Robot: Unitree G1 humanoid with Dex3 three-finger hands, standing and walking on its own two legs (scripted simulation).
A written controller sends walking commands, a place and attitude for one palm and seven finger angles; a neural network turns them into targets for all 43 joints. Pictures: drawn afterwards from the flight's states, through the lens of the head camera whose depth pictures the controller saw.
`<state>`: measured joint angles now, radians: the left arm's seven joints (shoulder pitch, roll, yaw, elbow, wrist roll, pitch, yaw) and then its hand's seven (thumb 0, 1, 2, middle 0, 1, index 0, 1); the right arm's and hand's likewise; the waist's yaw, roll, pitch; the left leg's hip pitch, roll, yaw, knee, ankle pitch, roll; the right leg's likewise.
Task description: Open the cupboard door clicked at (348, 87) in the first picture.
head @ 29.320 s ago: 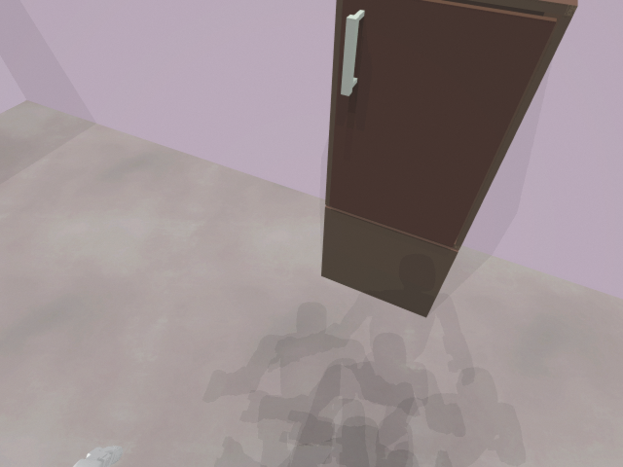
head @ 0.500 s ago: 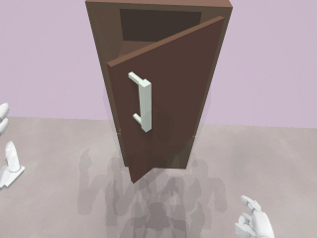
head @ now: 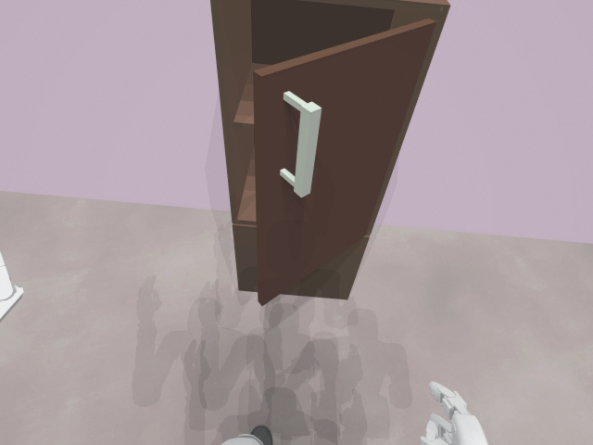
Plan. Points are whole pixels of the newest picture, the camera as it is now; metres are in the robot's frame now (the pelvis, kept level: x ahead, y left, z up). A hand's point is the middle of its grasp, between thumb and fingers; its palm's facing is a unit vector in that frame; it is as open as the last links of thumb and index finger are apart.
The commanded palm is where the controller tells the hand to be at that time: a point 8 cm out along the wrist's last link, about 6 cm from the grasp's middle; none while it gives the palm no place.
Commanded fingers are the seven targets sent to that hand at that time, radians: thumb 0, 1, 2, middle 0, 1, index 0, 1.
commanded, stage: stop stepping back and stand still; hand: left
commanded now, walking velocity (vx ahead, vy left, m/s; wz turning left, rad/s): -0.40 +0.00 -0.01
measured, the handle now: (297, 147) +0.50 +0.04 +0.15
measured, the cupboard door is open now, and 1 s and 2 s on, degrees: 43 43 43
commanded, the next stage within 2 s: let the arm hang, fingers relaxed in 0.96 s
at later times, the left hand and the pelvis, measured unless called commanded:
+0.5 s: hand out of the picture +0.09 +0.25 +0.18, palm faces +0.31 -0.80 -0.52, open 7.4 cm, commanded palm +0.04 +0.30 +0.19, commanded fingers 0.00 0.90 0.90 -0.20 -0.30 -0.20 -0.30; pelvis -0.12 +0.01 +0.01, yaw -4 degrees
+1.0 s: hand out of the picture +0.08 +0.29 +0.18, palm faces +0.38 -0.78 -0.49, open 7.4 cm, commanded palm +0.02 +0.33 +0.19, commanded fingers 0.00 0.90 0.90 -0.20 -0.30 -0.20 -0.30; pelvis -0.13 +0.03 +0.01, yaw -2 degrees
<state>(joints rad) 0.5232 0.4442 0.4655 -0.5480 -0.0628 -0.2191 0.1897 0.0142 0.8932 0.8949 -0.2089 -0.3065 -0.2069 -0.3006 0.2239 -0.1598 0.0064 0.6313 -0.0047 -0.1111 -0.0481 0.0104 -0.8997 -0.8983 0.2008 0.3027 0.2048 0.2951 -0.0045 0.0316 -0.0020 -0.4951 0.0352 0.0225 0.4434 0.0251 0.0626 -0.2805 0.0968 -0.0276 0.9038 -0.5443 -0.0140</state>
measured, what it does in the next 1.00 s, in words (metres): walks backwards: right foot, then left foot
